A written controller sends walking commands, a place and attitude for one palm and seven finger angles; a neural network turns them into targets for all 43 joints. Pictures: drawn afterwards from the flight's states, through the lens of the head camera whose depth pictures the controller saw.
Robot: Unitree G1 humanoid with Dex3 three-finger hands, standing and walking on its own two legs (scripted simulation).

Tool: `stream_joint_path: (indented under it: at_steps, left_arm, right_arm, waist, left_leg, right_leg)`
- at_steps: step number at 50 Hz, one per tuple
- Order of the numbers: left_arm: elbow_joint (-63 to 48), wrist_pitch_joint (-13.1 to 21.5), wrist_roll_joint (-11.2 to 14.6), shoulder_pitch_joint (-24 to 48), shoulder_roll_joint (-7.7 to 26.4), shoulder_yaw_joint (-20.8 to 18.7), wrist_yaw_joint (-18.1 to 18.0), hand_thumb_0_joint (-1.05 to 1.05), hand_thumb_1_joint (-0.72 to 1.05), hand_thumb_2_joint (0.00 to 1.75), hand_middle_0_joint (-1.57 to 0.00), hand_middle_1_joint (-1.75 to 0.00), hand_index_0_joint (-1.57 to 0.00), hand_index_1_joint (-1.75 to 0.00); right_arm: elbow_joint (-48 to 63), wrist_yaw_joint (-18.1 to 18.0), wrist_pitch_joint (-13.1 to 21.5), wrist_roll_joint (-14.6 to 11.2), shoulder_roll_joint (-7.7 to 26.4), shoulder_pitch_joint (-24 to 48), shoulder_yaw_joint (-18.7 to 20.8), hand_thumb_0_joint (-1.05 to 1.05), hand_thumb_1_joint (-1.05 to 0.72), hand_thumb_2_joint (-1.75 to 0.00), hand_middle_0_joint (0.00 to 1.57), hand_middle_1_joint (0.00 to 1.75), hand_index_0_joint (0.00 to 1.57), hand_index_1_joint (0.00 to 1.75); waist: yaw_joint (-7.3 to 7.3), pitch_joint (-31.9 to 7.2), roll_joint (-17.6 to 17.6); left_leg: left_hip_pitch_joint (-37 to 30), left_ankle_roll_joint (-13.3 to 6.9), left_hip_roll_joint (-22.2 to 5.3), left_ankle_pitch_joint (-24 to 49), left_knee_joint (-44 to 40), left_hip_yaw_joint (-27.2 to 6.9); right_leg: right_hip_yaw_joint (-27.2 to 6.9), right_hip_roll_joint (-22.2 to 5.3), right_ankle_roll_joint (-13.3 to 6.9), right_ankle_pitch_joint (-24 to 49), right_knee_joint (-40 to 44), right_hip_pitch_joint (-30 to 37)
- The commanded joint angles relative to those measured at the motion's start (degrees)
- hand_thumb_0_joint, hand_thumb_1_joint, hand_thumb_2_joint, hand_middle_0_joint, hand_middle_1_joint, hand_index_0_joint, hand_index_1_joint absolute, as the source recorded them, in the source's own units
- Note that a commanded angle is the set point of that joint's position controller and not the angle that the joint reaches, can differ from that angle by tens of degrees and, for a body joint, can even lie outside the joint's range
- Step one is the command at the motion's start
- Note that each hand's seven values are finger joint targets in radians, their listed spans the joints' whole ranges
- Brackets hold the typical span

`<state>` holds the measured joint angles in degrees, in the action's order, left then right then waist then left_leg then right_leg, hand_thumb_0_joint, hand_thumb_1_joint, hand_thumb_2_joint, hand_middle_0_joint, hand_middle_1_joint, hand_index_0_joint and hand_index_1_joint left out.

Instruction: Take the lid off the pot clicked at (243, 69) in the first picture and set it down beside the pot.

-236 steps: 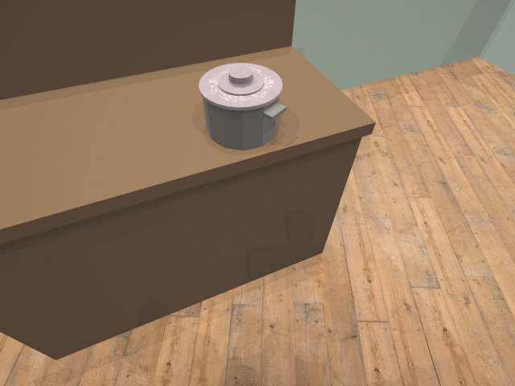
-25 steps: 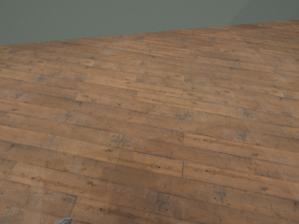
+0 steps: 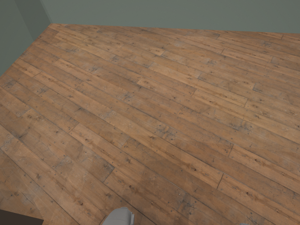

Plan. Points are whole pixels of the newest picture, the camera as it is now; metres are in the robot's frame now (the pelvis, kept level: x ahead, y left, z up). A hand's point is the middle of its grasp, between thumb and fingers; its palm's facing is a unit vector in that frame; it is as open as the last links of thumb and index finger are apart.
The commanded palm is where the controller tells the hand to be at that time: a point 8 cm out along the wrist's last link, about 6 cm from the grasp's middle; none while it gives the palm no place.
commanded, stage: turn to face it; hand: left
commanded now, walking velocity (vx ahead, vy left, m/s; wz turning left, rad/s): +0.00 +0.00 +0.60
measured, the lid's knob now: out of the picture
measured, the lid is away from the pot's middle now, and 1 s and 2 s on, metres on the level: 0.00 0.00 0.00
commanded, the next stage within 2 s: none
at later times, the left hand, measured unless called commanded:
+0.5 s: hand out of the picture +0.03 +0.28 -0.16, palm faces +0.31 -0.90 -0.29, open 7.4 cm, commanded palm none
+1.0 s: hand out of the picture -0.05 +0.18 -0.15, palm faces +0.59 -0.77 -0.26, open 7.4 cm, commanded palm none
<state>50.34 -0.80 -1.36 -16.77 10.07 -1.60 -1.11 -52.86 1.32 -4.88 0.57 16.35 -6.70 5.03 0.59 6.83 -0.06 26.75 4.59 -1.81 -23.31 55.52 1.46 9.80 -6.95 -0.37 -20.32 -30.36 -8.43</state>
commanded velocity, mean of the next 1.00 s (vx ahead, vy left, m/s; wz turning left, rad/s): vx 0.00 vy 0.00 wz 0.60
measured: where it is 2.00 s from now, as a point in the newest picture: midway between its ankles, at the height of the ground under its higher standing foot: outside the picture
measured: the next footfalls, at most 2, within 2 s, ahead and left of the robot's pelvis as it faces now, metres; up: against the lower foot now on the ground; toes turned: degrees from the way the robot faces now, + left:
left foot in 0.12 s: +0.05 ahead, +0.14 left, +0.00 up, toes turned +10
right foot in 0.64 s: +0.08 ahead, -0.10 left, +0.00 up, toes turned +25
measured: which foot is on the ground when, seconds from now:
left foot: up 0.00-0.10, down 0.12-0.64, up 0.66-1.00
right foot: down 0.00-0.12, up 0.14-0.62, down 0.64-1.00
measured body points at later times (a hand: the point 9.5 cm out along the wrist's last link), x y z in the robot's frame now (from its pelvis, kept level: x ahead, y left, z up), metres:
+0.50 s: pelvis +0.00 +0.03 +0.00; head +0.03 +0.05 +0.45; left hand +0.01 +0.32 -0.13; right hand +0.16 -0.19 -0.13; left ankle +0.01 +0.13 -0.74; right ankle +0.06 -0.13 -0.69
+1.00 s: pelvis +0.01 -0.01 +0.00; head +0.06 -0.01 +0.45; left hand -0.09 +0.22 -0.13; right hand +0.23 -0.19 -0.15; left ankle -0.07 +0.12 -0.67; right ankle +0.05 -0.11 -0.74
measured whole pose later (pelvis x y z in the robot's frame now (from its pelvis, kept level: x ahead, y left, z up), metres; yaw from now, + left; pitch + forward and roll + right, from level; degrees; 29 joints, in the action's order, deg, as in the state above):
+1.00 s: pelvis +0.01 -0.01 +0.00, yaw +37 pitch -1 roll +3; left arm 49.3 -0.8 -1.3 -15.1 10.0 -1.4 -1.1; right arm -54.5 1.5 -5.1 0.5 16.2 -9.0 5.2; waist -0.5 6.6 0.4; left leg 26.5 5.0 -1.7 -23.5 57.4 0.8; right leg 10.5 -7.0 -0.2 -19.1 -29.7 -8.8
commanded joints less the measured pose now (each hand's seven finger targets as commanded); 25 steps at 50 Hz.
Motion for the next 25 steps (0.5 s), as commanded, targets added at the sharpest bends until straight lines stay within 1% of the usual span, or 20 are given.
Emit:
stream_joint_path:
  at_steps: [1, 2, 3, 4, 5, 6, 7, 8, 9, 10, 11, 12, 13, 14, 15, 16, 19, 22, 24, 25]
  left_arm:
    - [-3.17, 0.66, -0.27, -2.77, 14.16, -4.52, -1.14, 0.0, 0.9, 0.9, -0.2, -0.3, -0.2, -0.3]
    - [-3.19, 0.61, -0.25, -2.75, 14.52, -4.65, -1.05, 0.0, 0.9, 0.9, -0.2, -0.3, -0.2, -0.3]
    - [-2.98, 0.65, -0.07, -2.38, 14.77, -4.83, -0.97, 0.0, 0.9, 0.9, -0.2, -0.3, -0.2, -0.3]
    - [-2.76, 0.68, 0.27, -1.73, 14.74, -4.93, -0.84, 0.0, 0.9, 0.9, -0.2, -0.3, -0.2, -0.3]
    - [-3.75, 0.73, 0.78, -2.16, 13.24, -4.75, -0.5, 0.0, 0.9, 0.9, -0.2, -0.3, -0.2, -0.3]
    - [-6.09, 0.67, 1.17, -0.51, 9.61, -3.58, -0.06, 0.0, 0.9, 0.9, -0.2, -0.3, -0.2, -0.3]
    - [-6.9, -0.37, 0.59, 1.99, 10.93, -3.5, -0.65, 0.0, 0.9, 0.9, -0.2, -0.3, -0.2, -0.3]
    - [-7.12, -0.7, 0.37, 2.46, 11.14, -3.78, -0.64, 0.0, 0.9, 0.9, -0.2, -0.3, -0.2, -0.3]
    - [-5.73, -0.78, 0.2, 3.67, 10.53, -3.95, -0.75, 0.0, 0.9, 0.9, -0.2, -0.3, -0.2, -0.3]
    - [-4.5, -1.02, 0.08, 3.77, 11.42, -4.22, -0.49, 0.0, 0.9, 0.9, -0.2, -0.3, -0.2, -0.3]
    - [-3.7, -1.26, 0.09, 2.86, 11.72, -4.33, -0.16, 0.0, 0.9, 0.9, -0.2, -0.3, -0.2, -0.3]
    - [-2.99, -1.39, 0.04, 1.63, 11.55, -4.43, 0.12, 0.0, 0.9, 0.9, -0.2, -0.3, -0.2, -0.3]
    - [-2.49, -1.53, 0.03, 1.14, 11.53, -4.33, 0.22, 0.0, 0.9, 0.9, -0.2, -0.3, -0.2, -0.3]
    - [-2.31, -1.48, -0.05, 1.02, 11.65, -4.37, 0.33, 0.0, 0.9, 0.9, -0.2, -0.3, -0.2, -0.3]
    - [-2.43, -1.66, -0.04, 1.01, 11.49, -4.32, 0.21, 0.0, 0.9, 0.9, -0.2, -0.3, -0.2, -0.3]
    - [-2.54, -1.75, -0.13, 1.58, 11.63, -4.35, 0.16, 0.0, 0.9, 0.9, -0.2, -0.3, -0.2, -0.3]
    - [-3.73, -1.58, -0.09, 4.34, 11.93, -4.26, -0.01, 0.0, 0.9, 0.9, -0.2, -0.3, -0.2, -0.3]
    - [-5.25, -1.28, 0.2, 7.45, 11.28, -4.07, -0.18, 0.0, 0.9, 0.9, -0.2, -0.3, -0.2, -0.3]
    - [-6.17, -0.99, 0.33, 8.42, 10.93, -3.86, -0.3, 0.0, 0.9, 0.9, -0.2, -0.3, -0.2, -0.3]
    - [-6.35, -0.84, 0.51, 8.47, 10.38, -3.79, -0.34, 0.0, 0.9, 0.9, -0.2, -0.3, -0.2, -0.3]
  right_arm:
    - [7.05, 0.24, 2.5, -0.14, 1.17, 5.43, -0.55, 0.0, -0.9, -0.9, 0.2, 0.3, 0.2, 0.3]
    - [7.03, 0.15, 2.77, -0.17, 1.27, 4.7, -0.52, 0.0, -0.9, -0.9, 0.2, 0.3, 0.2, 0.3]
    - [6.63, -0.05, 3.14, -0.04, 2.02, 2.46, -0.34, 0.0, -0.9, -0.9, 0.2, 0.3, 0.2, 0.3]
    - [5.78, -0.16, 3.56, 0.13, 3.63, -1.99, 0.19, 0.0, -0.9, -0.9, 0.2, 0.3, 0.2, 0.3]
    - [4.69, -0.42, 4.1, 0.5, 8.22, -7.1, 1.49, 0.0, -0.9, -0.9, 0.2, 0.3, 0.2, 0.3]
    - [4.36, -0.86, 4.46, 0.04, 15.21, -10.93, 3.33, 0.0, -0.9, -0.9, 0.2, 0.3, 0.2, 0.3]
    - [2.88, -1.0, 3.64, -0.59, 15.72, -13.59, 3.27, 0.0, -0.9, -0.9, 0.2, 0.3, 0.2, 0.3]
    - [3.97, -1.17, 3.53, -0.31, 13.74, -10.01, 2.63, 0.0, -0.9, -0.9, 0.2, 0.3, 0.2, 0.3]
    - [4.85, -1.75, 3.92, 0.02, 11.3, -7.21, 1.99, 0.0, -0.9, -0.9, 0.2, 0.3, 0.2, 0.3]
    - [5.54, -2.03, 3.89, 0.14, 9.56, -3.31, 1.38, 0.0, -0.9, -0.9, 0.2, 0.3, 0.2, 0.3]
    - [6.25, -1.97, 3.99, 0.08, 8.68, -0.84, 0.86, 0.0, -0.9, -0.9, 0.2, 0.3, 0.2, 0.3]
    - [6.64, -1.89, 4.22, 0.0, 8.16, 0.13, 0.66, 0.0, -0.9, -0.9, 0.2, 0.3, 0.2, 0.3]
    - [6.77, -1.78, 4.32, -0.08, 8.28, 0.51, 0.68, 0.0, -0.9, -0.9, 0.2, 0.3, 0.2, 0.3]
    - [6.81, -1.69, 4.34, -0.13, 8.37, 0.33, 0.75, 0.0, -0.9, -0.9, 0.2, 0.3, 0.2, 0.3]
    - [6.85, -1.6, 4.28, -0.09, 8.6, 0.34, 0.91, 0.0, -0.9, -0.9, 0.2, 0.3, 0.2, 0.3]
    - [6.71, -1.51, 4.17, -0.09, 8.55, -0.26, 1.06, 0.0, -0.9, -0.9, 0.2, 0.3, 0.2, 0.3]
    - [6.24, -1.43, 3.86, 0.02, 8.85, -2.45, 1.45, 0.0, -0.9, -0.9, 0.2, 0.3, 0.2, 0.3]
    - [5.77, -1.52, 3.65, 0.33, 9.04, -4.49, 1.85, 0.0, -0.9, -0.9, 0.2, 0.3, 0.2, 0.3]
    - [5.62, -1.6, 3.55, 0.53, 9.33, -5.34, 2.12, 0.0, -0.9, -0.9, 0.2, 0.3, 0.2, 0.3]
    - [5.57, -1.68, 3.51, 0.66, 9.17, -5.6, 2.24, 0.0, -0.9, -0.9, 0.2, 0.3, 0.2, 0.3]
  waist:
    - [2.5, -6.38, -14.62]
    - [2.08, -7.34, -14.38]
    - [0.82, -9.14, -13.66]
    - [-1.5, -12.03, -10.79]
    - [-4.21, -16.89, -1.87]
    - [-6.51, -19.05, 16.8]
    - [-7.0, -19.85, 12.26]
    - [-4.84, -15.06, 7.5]
    - [-4.19, -13.92, 11.74]
    - [-2.52, -10.48, 11.33]
    - [-1.17, -8.17, 10.23]
    - [-0.25, -7.72, 9.21]
    - [0.22, -7.0, 8.67]
    - [0.39, -7.34, 6.98]
    - [0.43, -6.71, 7.53]
    - [0.14, -6.46, 7.14]
    - [-0.93, -6.07, 7.58]
    - [-2.23, -6.41, 7.67]
    - [-2.5, -7.6, 8.04]
    - [-2.63, -8.82, 7.84]
  left_leg:
    - [-1.06, -1.69, 1.8, -0.45, -10.98, 4.75]
    - [-3.22, -2.23, 2.51, 0.58, -14.43, 5.51]
    - [-7.32, -2.75, 3.07, 3.88, -20.2, 6.12]
    - [-14.69, -3.48, 3.0, 11.14, -28.91, 5.27]
    - [-29.54, -6.51, -4.08, 24.19, -32.12, -2.17]
    - [-38.46, -14.97, -21.03, 53.9, -31.6, -25.51]
    - [-36.91, -18.87, -23.26, 59.92, -29.83, -24.39]
    - [-31.56, -18.61, -21.81, 50.85, -31.18, -19.57]
    - [-26.66, -16.47, -16.86, 44.35, -32.79, -19.49]
    - [-22.28, -14.53, -13.71, 39.6, -34.1, -17.15]
    - [-18.52, -13.32, -11.57, 34.35, -35.72, -15.01]
    - [-16.71, -12.63, -9.81, 30.22, -36.85, -14.33]
    - [-14.95, -12.33, -8.92, 26.68, -37.89, -13.99]
    - [-14.1, -12.25, -8.28, 23.14, -38.61, -14.14]
    - [-12.85, -12.52, -8.32, 18.72, -39.57, -15.12]
    - [-12.68, -12.4, -7.77, 15.05, -40.22, -16.08]
    - [-13.9, -13.49, -8.17, 9.91, -40.61, -20.26]
    - [-15.02, -14.62, -8.69, 10.25, -39.48, -24.52]
    - [-15.81, -15.32, -9.26, 13.36, -37.98, -26.86]
    - [-15.73, -15.31, -8.96, 16.06, -36.99, -27.76]
  right_leg:
    - [-6.53, -12.43, -6.46, 43.37, 3.38, 6.46]
    - [-5.62, -12.41, -5.89, 44.41, 1.66, 6.82]
    - [-4.21, -12.21, -4.69, 45.15, -1.87, 6.57]
    - [-1.77, -11.28, -2.39, 42.45, -9.31, 5.18]
    - [0.03, -9.07, 0.87, 28.92, -21.32, -6.05]
    - [-1.6, 0.57, 5.63, -16.59, -34.48, -24.91]
    - [-8.92, 0.24, 4.8, -18.39, -38.99, -26.93]
    - [-9.14, -1.22, 4.65, -14.86, -40.35, -27.93]
    - [-10.48, -1.11, 5.29, -10.83, -39.88, -26.82]
    - [-11.48, -0.67, 5.67, -6.4, -40.24, -25.85]
    - [-11.59, -0.48, 5.86, -2.88, -39.66, -24.32]
    - [-11.16, 0.15, 6.01, -0.46, -38.68, -23.01]
    - [-11.01, 0.47, 6.21, 1.11, -37.49, -22.22]
    - [-10.96, 0.84, 6.27, 1.93, -35.97, -21.1]
    - [-11.14, 0.91, 6.42, 2.14, -34.62, -20.93]
    - [-11.22, 1.25, 6.55, 2.79, -33.45, -21.11]
    - [-11.65, 1.92, 6.75, 1.91, -28.78, -22.55]
    - [-12.0, 3.1, 6.41, -0.77, -23.61, -22.37]
    - [-12.33, 3.98, 6.0, -2.57, -19.92, -20.91]
    - [-12.31, 4.72, 5.64, -3.33, -17.52, -18.89]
